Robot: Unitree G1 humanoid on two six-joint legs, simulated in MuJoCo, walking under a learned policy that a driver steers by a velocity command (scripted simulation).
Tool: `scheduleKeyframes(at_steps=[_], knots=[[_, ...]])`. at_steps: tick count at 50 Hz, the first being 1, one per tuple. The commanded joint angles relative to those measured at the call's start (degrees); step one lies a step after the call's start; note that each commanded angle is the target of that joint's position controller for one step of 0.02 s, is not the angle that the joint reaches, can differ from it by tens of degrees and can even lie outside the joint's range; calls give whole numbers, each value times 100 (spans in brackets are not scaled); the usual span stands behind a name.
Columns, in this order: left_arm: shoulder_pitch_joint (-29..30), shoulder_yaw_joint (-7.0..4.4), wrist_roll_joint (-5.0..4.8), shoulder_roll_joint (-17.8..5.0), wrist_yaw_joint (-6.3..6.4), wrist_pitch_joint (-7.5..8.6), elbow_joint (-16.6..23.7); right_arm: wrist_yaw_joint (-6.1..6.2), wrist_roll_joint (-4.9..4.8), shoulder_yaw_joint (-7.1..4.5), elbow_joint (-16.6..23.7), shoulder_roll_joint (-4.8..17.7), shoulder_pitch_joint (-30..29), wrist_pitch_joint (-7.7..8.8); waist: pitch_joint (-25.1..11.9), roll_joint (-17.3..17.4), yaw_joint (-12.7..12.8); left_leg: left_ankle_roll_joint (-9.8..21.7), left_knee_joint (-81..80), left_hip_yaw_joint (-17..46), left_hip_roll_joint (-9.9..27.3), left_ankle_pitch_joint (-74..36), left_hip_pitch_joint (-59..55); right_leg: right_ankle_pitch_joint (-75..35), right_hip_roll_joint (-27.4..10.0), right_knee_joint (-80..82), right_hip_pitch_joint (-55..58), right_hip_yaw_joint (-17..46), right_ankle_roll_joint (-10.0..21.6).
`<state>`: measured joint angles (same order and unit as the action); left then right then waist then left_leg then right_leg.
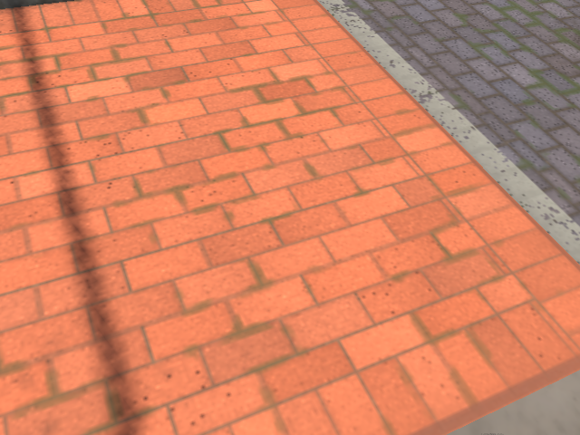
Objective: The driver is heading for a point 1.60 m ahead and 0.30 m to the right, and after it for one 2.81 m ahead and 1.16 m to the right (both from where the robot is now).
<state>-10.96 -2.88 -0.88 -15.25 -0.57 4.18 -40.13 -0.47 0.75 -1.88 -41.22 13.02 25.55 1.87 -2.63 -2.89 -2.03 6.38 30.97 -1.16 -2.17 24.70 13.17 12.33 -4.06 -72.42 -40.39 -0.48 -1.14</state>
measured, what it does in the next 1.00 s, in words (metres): climbs, turning right: right foot, then left foot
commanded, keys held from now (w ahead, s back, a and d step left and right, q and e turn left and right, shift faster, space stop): w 0.04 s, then w+e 0.70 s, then w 0.26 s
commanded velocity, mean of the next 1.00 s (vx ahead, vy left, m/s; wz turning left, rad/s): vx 0.49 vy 0.00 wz -0.31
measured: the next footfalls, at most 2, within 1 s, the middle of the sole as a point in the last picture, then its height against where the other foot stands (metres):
right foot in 0.34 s outside the picture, level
left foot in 0.80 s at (237, 372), level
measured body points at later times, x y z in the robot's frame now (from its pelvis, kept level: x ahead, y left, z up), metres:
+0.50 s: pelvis +0.29 -0.02 +0.02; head +0.32 -0.02 +0.47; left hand +0.46 +0.22 -0.09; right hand +0.37 -0.30 -0.08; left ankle +0.25 +0.13 -0.61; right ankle +0.35 -0.10 -0.71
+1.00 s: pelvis +0.58 +0.01 +0.04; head +0.61 +0.02 +0.49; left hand +0.82 +0.19 -0.07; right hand +0.54 -0.27 -0.06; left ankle +0.64 +0.09 -0.71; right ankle +0.54 -0.13 -0.61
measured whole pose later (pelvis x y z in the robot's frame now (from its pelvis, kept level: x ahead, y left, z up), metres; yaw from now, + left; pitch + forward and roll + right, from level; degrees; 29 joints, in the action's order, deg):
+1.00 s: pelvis +0.58 +0.01 +0.04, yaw -22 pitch +1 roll +0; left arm -12.4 -3.2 -0.7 -16.4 -0.8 2.9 -38.9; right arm -0.2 0.6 -2.7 -42.1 14.4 20.9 5.9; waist 0.5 -3.1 -2.2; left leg 2.6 23.8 -1.6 -1.4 10.7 14.4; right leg 15.0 -1.9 -66.0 -34.1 2.8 1.6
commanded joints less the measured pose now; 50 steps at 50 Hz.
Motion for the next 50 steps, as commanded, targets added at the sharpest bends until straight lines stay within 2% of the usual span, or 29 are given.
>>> scheduleKeyframes(at_steps=[1, 4, 8, 11, 13, 15, 16, 17, 18, 19, 20, 21, 22, 23, 25, 29, 32, 34, 37, 38, 39, 40, 41, 42, 43, 44, 45, 47, 50], knots=[[450, -111, 62, -397, 1, 48, 341, 150, 13, -198, 355, 822, -183, 176, 680, 734, 138, 719, -2200, 1699, 1332, -788, -412, -942, -179, 493, -1163, 146, -98], [848, -6, 20, -180, -109, 66, 365, 209, 2, -165, 110, 775, 175, 143, 466, 568, -48, 424, -2195, 977, 1214, -2022, -1159, -1420, -75, 1370, -1245, -52, -66], [1728, 88, -147, -55, -288, 46, 547, 201, -2, -147, -108, 832, 423, 134, 792, 883, -395, 185, -2476, 377, 1185, -2481, -1363, -1750, 59, 2685, -797, -405, -28], [2188, 145, -139, 1, -456, 92, 713, 193, -50, -151, -278, 925, 592, 119, 970, 835, -529, 155, -2439, 159, 1439, -3308, -1864, -1462, 240, 3490, -608, -604, 167], [2130, 112, -113, -92, -531, 113, 760, 218, -50, -163, -327, 1061, 513, 83, 726, 1055, -354, 114, -1905, -68, 1547, -5448, -2182, -1033, 549, 3682, -64, -830, 410], [1576, -10, -91, -378, -511, 59, 688, 291, -23, -176, -327, 1146, 461, 15, 84, 1389, 57, 19, -860, -215, 1604, -8084, -2653, -431, 964, 3649, 700, -980, 724], [671, -143, -85, -658, -473, 36, 499, 341, 22, -186, -286, 1257, 209, -31, -360, 1461, 627, -75, 279, -355, 1541, -8655, -2391, -529, 1100, 3903, 1814, -927, 952], [-456, -328, -58, -1049, -385, -31, 264, 377, 86, -206, -154, 1351, 10, 5, -1008, 1253, 1189, -216, 1643, -410, 1489, -7763, -1015, -774, 698, 3982, 3979, -103, 1231], [-1342, -504, -61, -1647, -322, -48, 92, 256, 185, 6, 77, 615, 626, 131, -2202, -328, 902, -734, 4224, -106, 641, -3023, 1865, 354, -1098, 3772, 7003, 2912, 2438], [-1563, -414, -51, -1212, -198, -67, -2, 97, 75, 27, 13, 784, 365, 382, -2843, -380, 1075, -667, 5102, 820, -128, 278, 2649, 1548, -1551, 5169, 7275, 5106, 2598], [-1068, -338, 2, -997, -126, -49, 23, 32, -252, -126, 339, 1147, -613, 521, -1555, -321, 1111, -575, 5388, 1035, 211, -83, 3296, 1619, -1333, 5547, 6402, 4317, 2168], [-556, -293, 14, -915, -86, -25, 127, 60, -292, -90, 571, 1145, -1093, 628, -731, 160, 867, -494, 5037, 922, 460, -498, 3274, 1076, -1151, 5717, 5212, 3574, 1964], [-229, -239, 27, -776, -90, 7, 181, 104, -175, -92, 582, 1055, -1183, 653, -235, 587, 535, -480, 4617, 826, 640, -641, 2993, 492, -908, 5882, 4191, 3006, 1868], [25, -200, 104, -654, -95, 47, 265, 132, -114, -118, 568, 1001, -962, 596, 0, 466, 178, -489, 4270, 840, 834, -814, 2559, 165, -624, 6019, 3450, 2503, 1806], [267, -199, 63, -554, -109, 64, 356, 143, -66, -115, 537, 875, -692, 432, 221, 124, -113, -614, 3843, 686, 958, -837, 2240, 7, -313, 6207, 2604, 2053, 1841], [134, -257, 21, -812, -37, 132, 290, 194, 98, -44, 820, 675, -1347, 317, 500, -28, 5, -969, 2325, 293, 834, -1873, 1917, -557, 81, 6239, 1448, 1307, 1703], [-295, -333, -50, -1034, -5, 87, 209, 183, -30, 0, 961, 586, -2113, 356, 319, -97, 436, -1099, 891, 221, 524, -2705, 1484, -342, 139, 5944, 1640, 1268, 1453], [-510, -367, -123, -1121, 19, 16, 184, 126, -132, -50, 1046, 713, -2334, 393, 158, -178, 548, -1161, 431, 367, 440, -2717, 1403, 56, -50, 5638, 2118, 1572, 1393], [-590, -346, -104, -998, 45, -89, 228, 49, -182, -225, 1063, 1036, -2253, 446, 38, -293, 453, -1023, 10, 462, 393, -2138, 1184, 449, -299, 5074, 2757, 2070, 1199], [-510, -341, -48, -982, 42, -118, 235, 36, -226, -291, 997, 1070, -1836, 462, -59, -515, 187, -882, -22, 424, 460, -1988, 747, 533, -362, 4769, 2761, 2135, 1087], [-551, -258, 3, -704, 25, -118, 248, 52, -190, -384, 814, 1206, -1191, 482, -308, -481, -80, -700, -85, 304, 493, -1815, -21, 298, -147, 4203, 2637, 1942, 912], [-644, -92, 62, -215, -23, -100, 323, 80, -60, -461, 713, 1485, -323, 514, -990, 187, -401, -371, -185, 1182, 1335, -1253, -1319, 771, 238, 2463, 2087, 1450, 650], [-1369, 10, -79, 155, -43, -33, 469, 48, 114, -544, 548, 1937, -92, 448, -1252, 2324, 60, 457, -1355, 4114, 2355, 688, -2541, 2185, 983, 470, 101, 714, 297], [-1377, -82, -206, -412, -30, 2, 354, -13, 37, -491, 540, 1602, -94, 452, -942, 2081, -75, 714, -1773, 5017, 2507, 2161, -2414, 1906, 714, -442, -760, 997, 269], [-807, -165, -181, -746, -24, -3, 435, 2, -37, -386, 600, 1228, -374, 438, -318, 1410, -179, 590, -1727, 4135, 2331, 1810, -1945, 1359, 481, -695, -970, 905, 301], [-361, -161, -64, -755, -5, -2, 527, 2, -22, -324, 600, 1063, -610, 429, -34, 867, -136, 506, -1647, 3270, 2040, 829, -1346, 943, 309, -524, -770, 772, 322], [-176, -160, 23, -669, 10, 6, 592, -6, 6, -283, 564, 949, -783, 429, 97, 781, -27, 476, -1671, 2723, 1772, 129, -979, 664, 159, -167, -592, 756, 343], [-192, -143, 15, -528, -21, -28, 546, 20, 28, -220, 459, 772, -878, 495, 173, 1018, 132, 440, -1880, 2060, 1473, -767, -615, 268, -22, 362, -170, 654, 320], [14, -79, 51, -331, -19, -61, 538, 70, -57, -240, 204, 865, -643, 543, 205, 829, 135, 587, -2070, 1649, 1484, -1747, -688, -93, -62, 1056, -219, 503, 236]])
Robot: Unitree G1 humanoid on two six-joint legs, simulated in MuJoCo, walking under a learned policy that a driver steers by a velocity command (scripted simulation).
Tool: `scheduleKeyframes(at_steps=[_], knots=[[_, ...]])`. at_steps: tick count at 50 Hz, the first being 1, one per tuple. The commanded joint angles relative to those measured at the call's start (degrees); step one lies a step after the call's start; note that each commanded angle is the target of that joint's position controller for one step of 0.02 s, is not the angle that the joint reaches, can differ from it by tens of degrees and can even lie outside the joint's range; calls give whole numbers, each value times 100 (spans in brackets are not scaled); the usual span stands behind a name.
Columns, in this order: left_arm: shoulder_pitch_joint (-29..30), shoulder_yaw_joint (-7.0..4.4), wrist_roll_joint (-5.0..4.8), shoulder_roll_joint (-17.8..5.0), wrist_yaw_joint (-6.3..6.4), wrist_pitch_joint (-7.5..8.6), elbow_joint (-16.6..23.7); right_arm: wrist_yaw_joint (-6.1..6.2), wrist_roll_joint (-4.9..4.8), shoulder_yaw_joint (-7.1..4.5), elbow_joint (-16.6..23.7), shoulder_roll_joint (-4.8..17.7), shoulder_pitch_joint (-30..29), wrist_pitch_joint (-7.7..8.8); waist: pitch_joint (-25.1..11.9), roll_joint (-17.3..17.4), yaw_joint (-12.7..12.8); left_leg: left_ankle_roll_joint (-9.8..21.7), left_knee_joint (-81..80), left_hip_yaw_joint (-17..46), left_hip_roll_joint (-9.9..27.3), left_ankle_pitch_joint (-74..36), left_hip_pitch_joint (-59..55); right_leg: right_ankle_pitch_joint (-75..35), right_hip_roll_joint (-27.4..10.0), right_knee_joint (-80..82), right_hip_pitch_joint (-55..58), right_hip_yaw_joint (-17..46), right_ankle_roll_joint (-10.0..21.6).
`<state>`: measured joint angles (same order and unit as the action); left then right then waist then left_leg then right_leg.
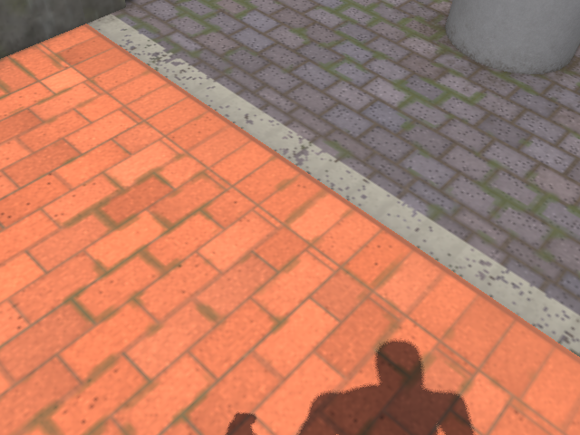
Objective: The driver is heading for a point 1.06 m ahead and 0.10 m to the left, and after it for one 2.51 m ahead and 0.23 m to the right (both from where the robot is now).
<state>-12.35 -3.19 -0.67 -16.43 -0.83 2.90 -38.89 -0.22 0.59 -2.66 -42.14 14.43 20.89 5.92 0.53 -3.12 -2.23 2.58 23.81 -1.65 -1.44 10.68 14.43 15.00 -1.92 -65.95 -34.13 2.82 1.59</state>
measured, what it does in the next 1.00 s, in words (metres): walks ahead: right foot, then left foot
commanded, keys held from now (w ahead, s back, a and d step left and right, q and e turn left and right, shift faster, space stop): w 0.44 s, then w+q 0.56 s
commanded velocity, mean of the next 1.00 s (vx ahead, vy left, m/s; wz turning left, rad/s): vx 0.50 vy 0.00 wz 0.16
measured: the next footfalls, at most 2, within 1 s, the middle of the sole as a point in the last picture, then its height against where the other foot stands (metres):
right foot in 0.34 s outside the picture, level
left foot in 0.88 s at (229, 375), level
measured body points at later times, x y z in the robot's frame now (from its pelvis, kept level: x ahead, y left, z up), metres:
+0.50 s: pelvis +0.27 -0.05 +0.00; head +0.30 -0.06 +0.45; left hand +0.41 +0.21 -0.10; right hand +0.35 -0.33 -0.13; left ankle +0.23 +0.10 -0.65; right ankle +0.31 -0.13 -0.74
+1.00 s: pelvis +0.55 +0.02 -0.01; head +0.59 +0.03 +0.43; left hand +0.58 +0.31 -0.13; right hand +0.76 -0.21 -0.11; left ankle +0.60 +0.10 -0.74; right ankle +0.46 -0.15 -0.64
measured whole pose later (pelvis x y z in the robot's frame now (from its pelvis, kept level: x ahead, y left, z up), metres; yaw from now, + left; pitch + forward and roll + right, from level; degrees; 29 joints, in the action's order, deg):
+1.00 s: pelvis +0.55 +0.02 -0.01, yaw +14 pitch +2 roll -1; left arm -14.2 -2.5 -0.5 -16.4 -0.2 5.8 -46.1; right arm -2.0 -0.7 -3.5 -38.0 16.6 10.7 2.9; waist 3.2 0.1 0.3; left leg 5.2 30.8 -0.1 -4.7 9.3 23.2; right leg 23.1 -1.9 -69.2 -21.2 1.4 0.3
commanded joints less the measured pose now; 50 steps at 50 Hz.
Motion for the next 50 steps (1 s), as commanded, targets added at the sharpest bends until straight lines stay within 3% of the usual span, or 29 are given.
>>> scheduleKeyframes(at_steps=[1, 6, 11, 14, 15, 16, 17, 18, 19, 20, 21, 22, 23, 25, 27, 29, 33, 38, 41, 42, 43, 44, 45, 46, 47, 48, 49, 50], knots=[[349, -19, 31, -157, 5, 74, 453, 63, -49, -177, 219, 782, -115, 124, -65, 754, 115, 976, -1411, 1574, 1429, -600, -890, -557, -300, 805, -914, 147, -63], [1180, 52, -3, -9, -57, 127, 527, 51, -130, -207, -62, 963, 191, -2, 107, 763, -188, 841, -1478, 916, 1320, -1151, -1076, -1591, -217, 2531, -544, -91, -188], [1916, 56, -73, 9, -179, 212, 750, 78, -171, -189, -427, 1005, 583, -151, 391, 755, -389, 812, -1327, 863, 1523, -1511, -1593, -1668, -28, 3428, -393, -287, -88], [1789, -22, -62, -203, -259, 239, 752, 90, -176, -252, -495, 1161, 486, -223, 237, 901, -164, 686, -874, 738, 1603, -2457, -1872, -1068, 106, 3692, 185, -359, 196], [1435, -88, -31, -305, -248, 223, 652, 91, -212, -262, -496, 1231, 410, -259, -18, 931, 58, 649, -482, 620, 1540, -3368, -1860, -954, 270, 3795, 796, -530, 313], [667, -210, -10, -506, -204, 205, 416, 97, -220, -242, -489, 1196, 321, -292, -468, 850, 468, 528, 358, 405, 1334, -4082, -1598, -1128, 397, 3981, 1947, -647, 496], [-438, -334, 29, -818, -128, 184, 138, 114, -146, -173, -367, 1067, 176, -288, -1200, 660, 940, 335, 1695, 251, 1109, -3335, -566, -1335, -172, 3741, 3717, -63, 797], [-1086, -440, 134, -1418, -68, 170, 33, 102, -1, 17, -154, 410, 605, -179, -1971, -708, 807, -78, 3924, 40, 212, 139, 1727, -1273, -1699, 3737, 5910, 2320, 1527], [-1204, -360, 51, -1092, -78, 154, -39, 64, -119, 25, -235, 548, 734, -40, -2464, -1121, 854, -136, 4945, 793, -73, 2306, 2706, -238, -2153, 4585, 6153, 3982, 1999], [-800, -260, -4, -778, -64, 149, -47, 31, -263, -117, -122, 991, 169, 31, -1428, -616, 842, -116, 5206, 840, 299, 1922, 3202, 50, -1877, 4790, 5352, 3204, 1711], [-421, -198, -13, -597, -59, 146, -28, 26, -276, -119, -15, 1006, -250, 60, -829, -286, 684, -96, 4980, 654, 571, 1340, 3125, -184, -1607, 4930, 4466, 2388, 1487], [-101, -143, 25, -448, -84, 158, -22, 48, -183, -126, -3, 924, -444, 48, -431, 44, 485, -142, 4655, 572, 753, 941, 2878, -589, -1339, 5142, 3661, 1904, 1353], [102, -104, 83, -296, -102, 193, -15, 52, -134, -149, -47, 868, -360, -17, -273, -29, 278, -172, 4380, 628, 913, 645, 2542, -893, -1152, 5342, 3143, 1491, 1245], [179, -127, 101, -293, -109, 292, -123, 42, -167, -108, -145, 608, -109, -167, -215, -163, 86, -250, 4204, 636, 995, 381, 2120, -1227, -1057, 5662, 2579, 1008, 1230], [90, -170, 131, -425, -79, 373, -289, 67, -180, -105, -71, 552, -301, -254, -16, -56, 75, -333, 3935, 726, 984, 30, 2285, -1639, -1050, 5836, 2338, 537, 1219], [-56, -194, 154, -523, -23, 390, -429, 68, -165, -107, 40, 541, -620, -258, 97, 24, 163, -359, 3392, 837, 925, -591, 2537, -2001, -1010, 5872, 2424, 156, 1138], [-213, -188, 109, -660, 48, 376, -572, -57, -163, -46, 244, 418, -1335, -201, 250, 94, 434, -242, 1944, 516, 746, -1785, 2277, -2008, -871, 5989, 2560, -506, 862], [-719, -225, 32, -811, 93, 198, -879, -252, -181, 7, 694, 367, -2123, -209, 477, 209, 717, -23, 1177, 306, 658, -1397, 2815, -2374, -1276, 5649, 3828, -737, 771], [-631, -274, 1, -996, 159, 43, -865, -361, -166, -62, 893, 515, -2065, -234, 234, -2, 513, 225, 1060, -144, 328, -465, 2349, -4351, -1359, 4852, 4229, -970, 591], [-594, -299, -1, -1087, 198, -6, -834, -365, -157, -132, 878, 642, -1771, -260, -25, -141, 325, 338, 1106, -330, 111, -151, 1842, -5343, -1335, 4308, 4248, -1065, 521], [-536, -306, 10, -1130, 239, -61, -803, -346, -164, -262, 748, 857, -1097, -277, -413, -150, -61, 498, 968, -438, -131, -110, 928, -5895, -1229, 3355, 4054, -1204, 414], [-486, -271, 16, -1082, 284, -65, -728, -262, -182, -450, 533, 1202, -131, -299, -900, 63, -556, 757, 663, -109, -125, -447, -668, -5288, -1006, 1981, 3142, -1316, 202], [-873, -75, 155, -509, 236, 59, -439, -153, -158, -625, 468, 1875, 400, -327, -1590, 1256, -414, 1626, 613, 2471, 1325, -150, -2999, -1952, -245, -250, 671, -1340, -160], [-813, 28, 178, -376, 121, 299, -366, -156, -193, -538, 598, 1735, 368, -281, -2372, 1502, -306, 2311, -368, 5028, 2141, 227, -3904, 1796, 613, -1410, -635, -125, -261], [-228, -100, -56, -801, 21, 455, -209, -152, -128, -422, 585, 1343, 301, -262, -1917, 1084, -518, 1957, -526, 4310, 1942, 383, -3661, 1467, 209, -1570, -1218, 407, -140], [72, -64, -131, -765, -1, 534, -85, -134, -130, -375, 605, 1156, 12, -244, -1197, 742, -374, 1718, -563, 3461, 1701, 92, -2820, 998, -35, -1189, -1271, 297, -51], [127, -62, -27, -690, 39, 550, -96, -126, -135, -340, 663, 1050, -375, -243, -706, 287, -91, 1536, -653, 2877, 1453, -428, -1901, 672, -252, -588, -1018, 232, -72], [87, -117, 76, -749, 76, 493, -128, -111, -96, -278, 756, 870, -656, -233, -468, 333, 118, 1436, -795, 2477, 1254, -946, -1240, 444, -413, -164, -612, 220, -123]])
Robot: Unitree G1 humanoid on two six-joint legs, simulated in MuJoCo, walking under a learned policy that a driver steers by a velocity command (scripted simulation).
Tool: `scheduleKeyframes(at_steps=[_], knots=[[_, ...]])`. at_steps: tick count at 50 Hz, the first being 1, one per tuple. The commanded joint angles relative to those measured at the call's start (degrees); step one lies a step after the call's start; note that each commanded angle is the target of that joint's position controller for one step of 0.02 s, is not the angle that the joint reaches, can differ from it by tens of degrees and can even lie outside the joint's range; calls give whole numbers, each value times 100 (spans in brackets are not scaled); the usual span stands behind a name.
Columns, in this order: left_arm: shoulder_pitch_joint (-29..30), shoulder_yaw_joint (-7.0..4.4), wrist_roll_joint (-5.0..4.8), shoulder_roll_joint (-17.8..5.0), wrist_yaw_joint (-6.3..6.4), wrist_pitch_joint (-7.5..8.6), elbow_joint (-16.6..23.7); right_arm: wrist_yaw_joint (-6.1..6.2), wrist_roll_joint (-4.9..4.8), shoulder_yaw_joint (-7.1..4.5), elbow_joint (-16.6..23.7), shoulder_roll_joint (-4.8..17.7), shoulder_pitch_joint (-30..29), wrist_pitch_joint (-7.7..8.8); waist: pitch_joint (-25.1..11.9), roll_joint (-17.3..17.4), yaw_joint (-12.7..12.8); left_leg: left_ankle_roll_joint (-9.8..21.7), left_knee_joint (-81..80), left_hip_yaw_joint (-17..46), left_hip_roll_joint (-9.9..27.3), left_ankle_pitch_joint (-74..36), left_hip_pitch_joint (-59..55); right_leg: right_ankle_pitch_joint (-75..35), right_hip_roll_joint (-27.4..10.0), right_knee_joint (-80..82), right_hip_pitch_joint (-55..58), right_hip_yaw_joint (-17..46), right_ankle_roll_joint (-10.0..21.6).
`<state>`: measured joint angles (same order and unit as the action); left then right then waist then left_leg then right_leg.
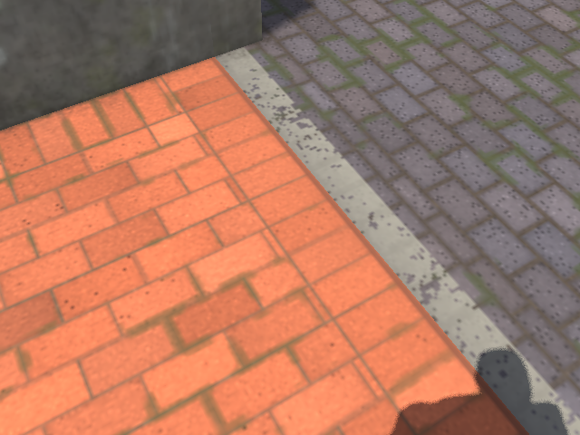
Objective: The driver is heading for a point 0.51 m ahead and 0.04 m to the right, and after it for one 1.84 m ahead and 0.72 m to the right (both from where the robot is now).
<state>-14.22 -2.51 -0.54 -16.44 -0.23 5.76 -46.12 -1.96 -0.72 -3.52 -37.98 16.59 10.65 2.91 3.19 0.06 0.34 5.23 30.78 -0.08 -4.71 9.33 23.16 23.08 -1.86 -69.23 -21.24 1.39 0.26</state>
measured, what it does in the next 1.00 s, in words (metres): walks ahead: right foot, then left foot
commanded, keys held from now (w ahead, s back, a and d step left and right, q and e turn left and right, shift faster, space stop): w+q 0.06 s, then w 0.40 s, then w+e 0.54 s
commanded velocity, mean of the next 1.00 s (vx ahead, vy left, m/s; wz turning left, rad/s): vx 0.50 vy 0.00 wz -0.04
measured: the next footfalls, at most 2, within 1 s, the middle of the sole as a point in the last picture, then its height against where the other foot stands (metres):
right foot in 0.36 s outside the picture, level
left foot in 0.86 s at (254, 353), level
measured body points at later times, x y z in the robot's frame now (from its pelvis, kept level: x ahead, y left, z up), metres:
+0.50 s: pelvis +0.29 -0.05 +0.01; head +0.31 -0.06 +0.46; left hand +0.39 +0.23 -0.09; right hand +0.40 -0.32 -0.12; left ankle +0.16 +0.07 -0.64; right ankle +0.35 -0.14 -0.73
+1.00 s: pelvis +0.54 +0.01 +0.01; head +0.56 +0.02 +0.46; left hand +0.63 +0.29 -0.11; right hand +0.68 -0.26 -0.07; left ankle +0.59 +0.12 -0.73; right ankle +0.46 -0.12 -0.64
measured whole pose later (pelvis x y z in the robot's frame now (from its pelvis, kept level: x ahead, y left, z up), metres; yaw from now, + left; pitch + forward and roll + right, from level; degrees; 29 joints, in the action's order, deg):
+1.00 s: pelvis +0.54 +0.01 +0.01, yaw -6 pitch +1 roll +1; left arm -19.5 -3.8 -1.7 -17.8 0.5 2.0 -44.7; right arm -0.5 0.5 -3.0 -39.5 14.3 9.6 5.5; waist 0.6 -2.4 1.2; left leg 1.0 25.9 -2.0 -1.0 10.5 16.9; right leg 21.9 -0.6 -66.2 -25.6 3.6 0.7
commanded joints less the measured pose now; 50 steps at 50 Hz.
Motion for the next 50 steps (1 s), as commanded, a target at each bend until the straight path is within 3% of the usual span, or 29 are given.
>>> scheduleKeyframes(at_steps=[1, 4, 8, 10, 13, 16, 17, 18, 19, 20, 21, 22, 23, 24, 25, 28, 33, 38, 40, 42, 43, 44, 45, 46, 47, 48, 50], knots=[[173, -201, 100, -727, 16, 127, 605, 76, 73, -177, 421, 622, 225, 68, -656, 169, 18, 1184, -1636, 2211, 1468, -1041, -1672, -493, -452, 329, -1592, 362, -67], [137, -158, 155, -522, 49, -35, 624, 150, 44, -211, 372, 741, 238, 109, -554, 236, 124, 1230, -1807, 1696, 1292, -1635, -994, -925, -406, 1026, -1375, 179, -363], [976, -25, 137, -252, 10, -15, 778, 236, 10, -207, 144, 776, 584, 99, -400, 390, -259, 832, -1786, 1084, 944, -1225, -732, -2617, -221, 2876, -965, 44, -437], [1317, -14, 70, -276, -45, 22, 851, 230, 0, -212, 12, 840, 828, 100, -345, 453, -448, 775, -1798, 1203, 1059, -733, -827, -3096, -105, 3359, -767, 31, -397], [1632, -62, 24, -460, -117, 78, 988, 217, -30, -216, -143, 857, 1040, 83, -196, 467, -545, 752, -1513, 1550, 1375, -546, -1440, -2800, -85, 3805, -996, 147, -199], [1445, -126, 28, -604, -164, 133, 1002, 238, -10, -240, -229, 893, 1055, 21, -179, 617, -374, 629, -1142, 1838, 1634, -1062, -1962, -2064, -20, 4048, -838, 100, 78], [1110, -170, 36, -662, -157, 150, 919, 241, -13, -234, -221, 877, 957, -5, -292, 642, -158, 536, -820, 1771, 1537, -1670, -1989, -1966, 86, 4243, -372, -42, 205], [472, -271, 70, -842, -127, 168, 740, 239, 7, -182, -197, 739, 920, -18, -721, 527, 142, 388, -54, 1530, 1216, -2351, -1878, -2076, 84, 4307, 582, -67, 393], [-478, -353, 134, -1154, -94, 177, 623, 249, 88, -74, -71, 511, 913, -20, -1577, 31, 531, 157, 1499, 1164, 838, -1579, -1129, -2202, -773, 4161, 2106, 862, 791], [-1033, -489, 123, -1570, -119, 107, 406, 243, -20, 38, -44, 120, 1719, 68, -2228, -1671, 296, -329, 3495, 604, -85, 1339, 1051, -966, -1888, 4613, 4044, 3362, 1726], [-1099, -354, -50, -1042, -158, 86, 373, 241, -56, -13, -95, 524, 1530, 119, -2014, -1367, 474, -353, 4180, 1030, 72, 2306, 1911, 354, -1985, 5192, 4069, 4226, 1698], [-742, -271, -44, -784, -135, 58, 433, 225, -115, -97, 14, 811, 922, 143, -1200, -818, 531, -325, 4360, 987, 360, 1830, 2242, 463, -1816, 5289, 3424, 3462, 1443], [-389, -225, 33, -706, -117, 15, 510, 231, -62, -75, 112, 758, 530, 160, -805, -375, 415, -323, 4177, 713, 634, 1369, 2127, -66, -1576, 5355, 2735, 2798, 1290], [-202, -184, 68, -618, -128, -5, 507, 227, 42, -83, 199, 693, 279, 188, -439, -284, 308, -352, 3795, 597, 799, 1055, 2044, -686, -1348, 5504, 2147, 2437, 1311], [-109, -139, 104, -525, -128, 3, 515, 224, 89, -99, 215, 628, 303, 195, -395, -425, 147, -374, 3514, 583, 942, 835, 1738, -1222, -1152, 5605, 1804, 2162, 1275], [-149, -154, 6, -572, -107, 4, 460, 219, 113, -53, 220, 374, 415, 176, -437, -546, -19, -559, 2807, 395, 966, 747, 1429, -2157, -917, 5808, 1468, 1706, 1408], [-450, -265, -70, -854, 37, -102, 280, 186, 98, 55, 422, 144, -560, 242, -247, -440, 226, -803, 836, 293, 769, -646, 1018, -2433, -645, 5889, 1090, 1145, 1258], [-915, -294, -130, -888, 93, -233, 123, 77, 0, 7, 597, 291, -1273, 359, -186, -490, 419, -768, -124, 397, 522, -1073, 483, -2029, -773, 5483, 1258, 1511, 1124], [-875, -334, -123, -954, 122, -275, 140, 67, -15, -60, 592, 444, -1174, 403, -213, -590, 270, -646, -354, 442, 513, -773, 125, -1917, -870, 5207, 1375, 1791, 1011], [-759, -306, -93, -820, 126, -303, 197, 116, 21, -188, 385, 654, -407, 433, -561, -577, -169, -388, -683, 329, 536, -602, -1108, -2291, -571, 4449, 1139, 1709, 785], [-640, -205, -25, -540, 101, -282, 324, 171, 118, -283, 285, 920, 408, 447, -1239, -265, -575, -56, -514, 905, 1219, -469, -2446, -1945, -230, 3167, 535, 1428, 592], [-1132, -66, -10, -55, 110, -213, 488, 212, 190, -401, 186, 1406, 1106, 372, -2103, 1090, -562, 607, -605, 2760, 2529, -68, -4411, 25, 539, 1233, -1170, 633, 214], [-1364, -78, -165, -302, 104, -165, 560, 164, 110, -373, 43, 1226, 1261, 314, -2260, 1917, -478, 1073, -1172, 4392, 3060, 1274, -4530, 1147, 384, 70, -2256, 646, 126], [-987, -213, -222, -770, 112, -190, 510, 169, 79, -250, 103, 745, 942, 305, -1428, 1115, -538, 867, -1348, 3770, 2780, 1683, -3851, 669, 77, -358, -2547, 771, 96], [-586, -245, -173, -827, 106, -228, 567, 176, 84, -179, 113, 532, 651, 288, -905, 716, -490, 669, -1419, 2874, 2506, 1241, -3163, 191, -110, -353, -2477, 610, 66], [-410, -252, -120, -740, 95, -261, 612, 161, 108, -126, 73, 386, 380, 280, -564, 520, -346, 588, -1599, 2305, 2250, 670, -2555, -130, -249, -153, -2299, 558, 29], [-373, -261, -108, -539, 47, -359, 671, 154, 150, -105, -7, 297, 98, 309, -260, 696, -105, 492, -1926, 1502, 1982, -26, -1808, -477, -463, 191, -1884, 520, -3]])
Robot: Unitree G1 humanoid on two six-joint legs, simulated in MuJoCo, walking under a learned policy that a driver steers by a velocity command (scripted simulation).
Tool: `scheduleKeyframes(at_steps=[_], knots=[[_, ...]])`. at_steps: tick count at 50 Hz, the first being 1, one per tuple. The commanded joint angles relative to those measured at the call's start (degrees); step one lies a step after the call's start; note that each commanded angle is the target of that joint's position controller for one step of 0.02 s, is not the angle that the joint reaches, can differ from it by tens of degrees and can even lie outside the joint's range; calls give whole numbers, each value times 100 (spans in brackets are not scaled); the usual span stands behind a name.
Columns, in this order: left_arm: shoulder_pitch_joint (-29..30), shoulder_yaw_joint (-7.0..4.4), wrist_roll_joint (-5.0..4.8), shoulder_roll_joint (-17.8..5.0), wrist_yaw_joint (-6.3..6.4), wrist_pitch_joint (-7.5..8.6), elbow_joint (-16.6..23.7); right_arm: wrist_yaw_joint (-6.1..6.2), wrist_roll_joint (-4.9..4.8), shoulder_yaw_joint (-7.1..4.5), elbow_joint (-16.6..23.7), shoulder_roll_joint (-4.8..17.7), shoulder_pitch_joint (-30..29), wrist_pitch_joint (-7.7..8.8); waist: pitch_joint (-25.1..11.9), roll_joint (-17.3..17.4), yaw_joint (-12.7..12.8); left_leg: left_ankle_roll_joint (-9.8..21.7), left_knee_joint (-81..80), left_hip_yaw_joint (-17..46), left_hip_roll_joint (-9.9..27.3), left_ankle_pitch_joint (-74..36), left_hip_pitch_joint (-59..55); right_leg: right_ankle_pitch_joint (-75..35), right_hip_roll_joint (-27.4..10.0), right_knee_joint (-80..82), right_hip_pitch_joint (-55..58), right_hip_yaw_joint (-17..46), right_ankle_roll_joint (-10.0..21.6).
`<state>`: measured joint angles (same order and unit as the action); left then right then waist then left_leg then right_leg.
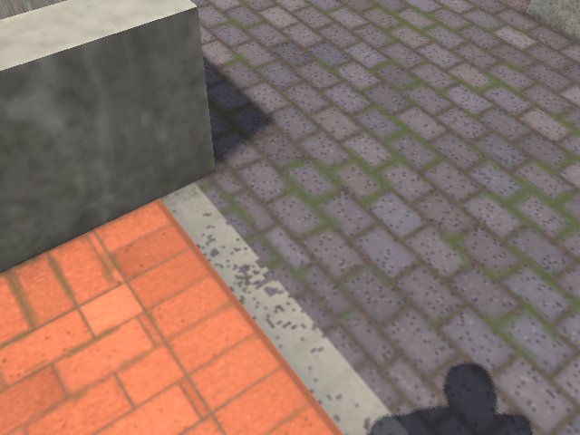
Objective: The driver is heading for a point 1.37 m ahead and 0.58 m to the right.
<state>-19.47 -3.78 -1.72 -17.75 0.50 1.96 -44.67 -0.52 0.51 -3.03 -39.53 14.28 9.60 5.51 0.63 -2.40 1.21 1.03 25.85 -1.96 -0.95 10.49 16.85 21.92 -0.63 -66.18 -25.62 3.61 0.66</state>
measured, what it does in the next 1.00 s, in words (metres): walks ahead, turning right: right foot, then left foot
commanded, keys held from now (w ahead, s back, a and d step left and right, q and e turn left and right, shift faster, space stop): w+e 0.80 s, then w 0.20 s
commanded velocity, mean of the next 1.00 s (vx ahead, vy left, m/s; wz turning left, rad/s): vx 0.50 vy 0.00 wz -0.54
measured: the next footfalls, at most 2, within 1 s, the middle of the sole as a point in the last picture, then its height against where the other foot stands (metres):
right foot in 0.36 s outside the picture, level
left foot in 0.84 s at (338, 371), level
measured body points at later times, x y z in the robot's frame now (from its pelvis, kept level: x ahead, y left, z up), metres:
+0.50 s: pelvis +0.25 -0.09 -0.01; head +0.28 -0.11 +0.44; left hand +0.47 +0.13 -0.10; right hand +0.27 -0.39 -0.12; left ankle +0.22 +0.10 -0.64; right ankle +0.28 -0.17 -0.74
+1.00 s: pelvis +0.53 -0.14 +0.00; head +0.55 -0.14 +0.45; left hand +0.75 +0.05 -0.12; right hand +0.49 -0.43 -0.10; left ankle +0.61 -0.07 -0.74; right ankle +0.39 -0.21 -0.65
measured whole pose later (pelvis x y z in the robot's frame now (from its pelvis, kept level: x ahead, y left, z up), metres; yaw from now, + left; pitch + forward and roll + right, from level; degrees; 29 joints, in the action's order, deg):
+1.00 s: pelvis +0.53 -0.14 +0.00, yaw -33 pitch +1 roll +1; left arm -18.0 -3.3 -1.1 -17.0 0.7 1.9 -41.4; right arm -1.6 0.5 -3.1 -43.4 15.2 12.2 5.8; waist 0.9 -2.2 -0.1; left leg 2.1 25.9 -0.5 -2.6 10.3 16.8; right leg 21.4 1.1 -66.2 -24.6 5.5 1.4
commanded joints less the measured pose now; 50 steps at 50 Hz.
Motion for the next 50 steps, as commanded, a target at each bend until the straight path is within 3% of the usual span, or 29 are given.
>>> scheduleKeyframes(at_steps=[1, 4, 9, 13, 14, 16, 17, 18, 19, 20, 21, 22, 23, 24, 25, 28, 33, 36, 38, 40, 41, 42, 43, 44, 45, 46, 47, 48, 50], knots=[[175, -109, 7, -278, -44, -23, 559, 8, 10, -178, 100, 553, 181, 83, 29, 928, -155, 946, -1560, 1435, 1585, -418, -1018, -467, -612, -27, -1374, 238, -73], [476, -74, 57, -164, -73, -81, 754, 28, -6, -268, -62, 782, 219, 135, 113, 696, -132, 1067, -1764, 840, 1651, -1068, -981, -985, -670, 561, -1541, 222, -175], [1268, 4, 54, -74, -250, -13, 987, 83, -51, -340, -269, 1065, 369, 60, 233, 533, -390, 869, -1779, -134, 1510, -1389, -1153, -2276, -577, 2128, -1212, -129, -81], [1838, -8, 41, -167, -354, -32, 1286, 85, -171, -414, -461, 1286, 656, -48, 402, 530, -517, 699, -1578, -443, 1713, -1550, -1745, -1954, -475, 2774, -1183, -387, 151], [1875, -31, 52, -217, -373, -42, 1345, 86, -201, -434, -492, 1345, 681, -86, 389, 556, -482, 645, -1387, -530, 1755, -1970, -1907, -1684, -393, 2871, -1098, -494, 243], [1536, -147, 86, -423, -374, -81, 1353, 111, -254, -486, -498, 1528, 651, -162, 49, 735, -190, 512, -500, -773, 1719, -3868, -2063, -1082, -3, 2965, -336, -852, 485], [814, -280, 79, -623, -351, -102, 1180, 125, -284, -481, -486, 1538, 578, -211, -340, 677, 252, 385, 517, -977, 1569, -4524, -1874, -1198, 282, 3255, 658, -1020, 664], [-223, -487, 54, -1004, -267, -144, 884, 152, -225, -400, -458, 1354, 674, -211, -878, 458, 709, 165, 1940, -1087, 1332, -4002, -967, -1430, 387, 3408, 2319, -787, 894], [-521, -628, -11, -1730, -158, -152, 834, 106, 84, -155, -171, 652, 1114, -139, -1341, -1110, 360, -228, 4164, -1027, 595, 535, 1528, -1293, -1167, 3554, 4395, 1888, 1729], [-533, -536, -3, -1645, -195, -48, 1077, 48, 4, -70, -6, 668, 872, 67, -2403, -1099, 433, -310, 5320, 366, -121, 2459, 2608, -7, -1934, 4733, 5062, 4522, 2476], [-421, -401, 61, -1205, -240, 42, 1020, -9, -250, -198, 117, 1145, 224, 193, -1760, -429, 648, -179, 5427, 732, 224, 1954, 3185, -13, -1800, 4991, 4678, 3868, 2087], [-192, -342, 70, -1018, -234, 96, 988, -7, -282, -156, 187, 1080, 29, 259, -1115, -262, 481, -71, 5021, 656, 446, 1459, 3178, -310, -1568, 4974, 3895, 3127, 1875], [223, -272, 75, -828, -222, 110, 1031, 43, -142, -158, 109, 1045, 44, 265, -677, 114, 196, -93, 4512, 653, 664, 1099, 2818, -927, -1322, 4978, 3013, 2512, 1681], [523, -213, 126, -665, -197, 118, 1108, 69, -37, -202, 63, 1104, 144, 219, -513, 8, -34, -129, 4109, 692, 805, 855, 2357, -1490, -1135, 5065, 2365, 2102, 1601], [672, -193, 170, -632, -177, 117, 1180, 57, -8, -215, 48, 1096, 215, 151, -432, -97, -164, -177, 3941, 687, 829, 711, 2042, -1778, -1012, 5196, 1956, 1946, 1592], [609, -224, 141, -730, -86, 159, 1094, 66, 53, -167, 54, 871, 141, 16, -296, -9, -229, -413, 3242, 535, 709, 266, 1842, -2475, -825, 5351, 1357, 1471, 1643], [186, -268, 65, -846, 36, 111, 855, 2, 3, -33, 311, 591, -946, 34, -7, -169, 165, -533, 1162, 520, 331, -1399, 1485, -1826, -463, 5288, 1051, 1129, 1273], [-95, -288, 20, -873, 50, 79, 702, -74, -84, -50, 438, 695, -1318, 94, 57, -213, 297, -471, 607, 621, 187, -1561, 1222, -1458, -599, 5076, 1213, 1468, 1199], [-163, -280, 12, -815, 66, 48, 649, -114, -94, -106, 461, 835, -1312, 135, 35, -281, 250, -364, 331, 736, 155, -1272, 1101, -1337, -710, 4749, 1541, 1805, 1127], [-102, -296, 30, -815, 76, 10, 644, -118, -107, -173, 415, 948, -1043, 179, -15, -466, 82, -203, 218, 703, 124, -731, 728, -1501, -761, 4396, 1710, 2073, 1026], [-40, -261, 46, -702, 73, -9, 645, -102, -95, -220, 286, 989, -613, 200, -151, -498, -139, -74, 20, 559, 107, -730, 224, -1696, -654, 4100, 1717, 2003, 924], [-90, -165, 84, -433, 55, 1, 652, -72, -15, -295, 171, 1140, -42, 231, -600, -376, -383, 152, -7, 686, 364, -705, -753, -1935, -361, 3307, 1556, 1730, 745], [-268, -32, 193, -96, 49, 12, 719, -38, 57, -353, 90, 1425, 783, 232, -1419, 385, -624, 502, 57, 1740, 1344, -463, -2188, -861, 41, 1661, 844, 1204, 514], [-1063, 15, -42, 47, 52, 70, 800, -106, 80, -471, -207, 1813, 1214, 158, -1797, 2428, -257, 1419, -715, 4546, 2332, 1159, -3521, 1187, 707, -24, -1135, 638, 153], [-909, -76, -81, -537, 73, 82, 618, -145, -88, -342, -110, 1226, 1046, 149, -1273, 1576, -415, 1329, -999, 4792, 2291, 2337, -3260, 989, 330, -664, -1766, 891, 80], [-237, -142, -37, -770, 62, 77, 686, -124, -103, -257, -80, 922, 799, 117, -613, 1023, -545, 1117, -1018, 3852, 2055, 2057, -2639, 462, 162, -752, -1898, 781, 70], [132, -129, 32, -702, 73, 80, 756, -116, -33, -212, -41, 860, 548, 86, -324, 622, -464, 1022, -1069, 3192, 1816, 1335, -2052, 107, -7, -624, -1730, 594, 61], [383, -129, 100, -618, 55, 111, 834, -105, -4, -181, -89, 768, 418, 67, -62, 561, -396, 1052, -1167, 2751, 1632, 671, -1620, -149, -151, -304, -1671, 558, 57], [336, -102, 81, -420, -9, 127, 832, -78, 23, -125, -156, 647, 383, 91, -78, 826, -211, 1034, -1367, 2156, 1370, -72, -1241, -372, -353, 168, -1257, 390, 55]])
Over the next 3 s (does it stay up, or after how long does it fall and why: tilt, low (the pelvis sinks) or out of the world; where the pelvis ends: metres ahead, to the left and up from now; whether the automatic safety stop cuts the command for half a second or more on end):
stays up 1.33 -0.57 0.00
